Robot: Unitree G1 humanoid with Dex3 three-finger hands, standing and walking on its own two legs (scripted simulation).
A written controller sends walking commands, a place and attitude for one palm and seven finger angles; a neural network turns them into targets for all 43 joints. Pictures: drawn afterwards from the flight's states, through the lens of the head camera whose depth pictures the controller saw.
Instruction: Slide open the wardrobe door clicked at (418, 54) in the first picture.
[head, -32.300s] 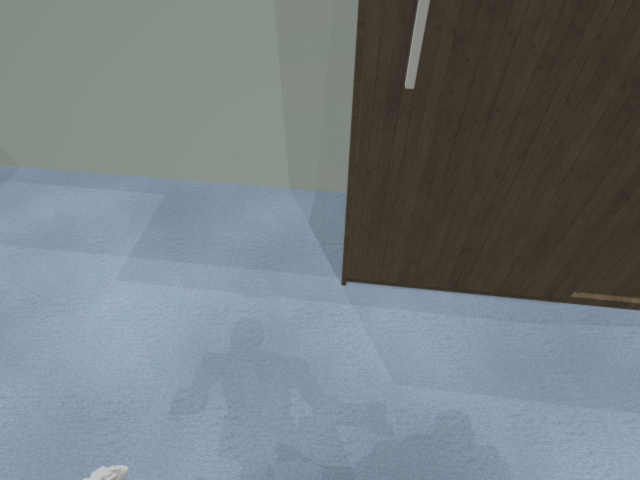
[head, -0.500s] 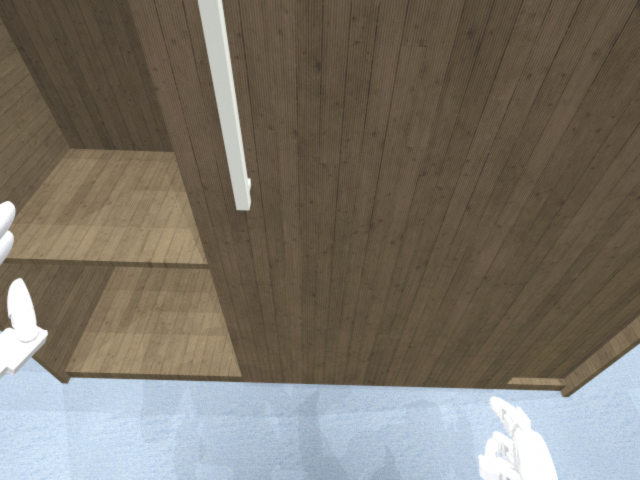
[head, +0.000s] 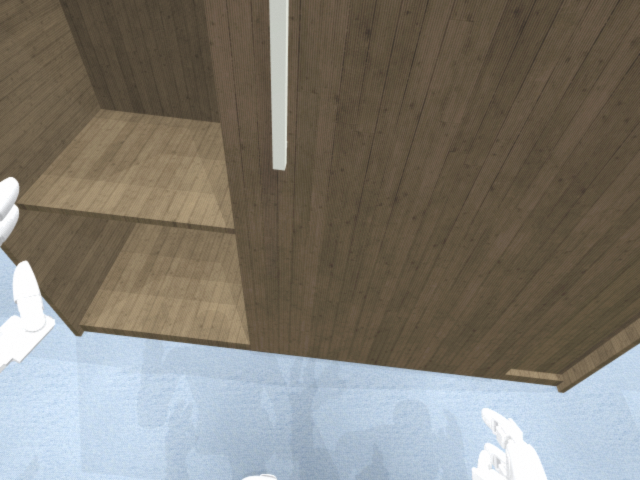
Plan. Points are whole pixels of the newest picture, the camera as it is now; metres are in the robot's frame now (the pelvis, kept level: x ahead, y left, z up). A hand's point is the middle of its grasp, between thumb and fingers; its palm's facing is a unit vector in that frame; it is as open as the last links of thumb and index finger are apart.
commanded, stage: step back with the hand held close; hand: left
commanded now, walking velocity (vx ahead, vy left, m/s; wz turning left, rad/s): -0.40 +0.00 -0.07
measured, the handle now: (281, 71) +0.57 +0.12 +0.23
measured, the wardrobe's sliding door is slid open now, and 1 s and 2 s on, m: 0.57 0.57 0.57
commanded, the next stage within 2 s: stop stepping back and stand still in 0.16 s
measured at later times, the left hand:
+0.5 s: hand out of the picture +0.14 +0.26 +0.17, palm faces +0.30 -0.87 -0.40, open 7.4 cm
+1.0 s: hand out of the picture +0.15 +0.28 +0.17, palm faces +0.37 -0.85 -0.38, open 7.4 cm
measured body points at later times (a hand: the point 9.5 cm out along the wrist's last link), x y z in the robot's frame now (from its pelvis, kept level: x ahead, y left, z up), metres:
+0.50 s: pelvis -0.09 +0.03 +0.00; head -0.10 +0.06 +0.45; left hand +0.12 +0.31 +0.19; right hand +0.04 -0.23 -0.07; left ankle -0.01 +0.09 -0.73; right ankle -0.21 -0.11 -0.72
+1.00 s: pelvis -0.09 +0.05 +0.00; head -0.10 +0.05 +0.45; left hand +0.12 +0.33 +0.19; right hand +0.00 -0.23 -0.09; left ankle -0.07 +0.19 -0.73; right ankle -0.16 -0.05 -0.72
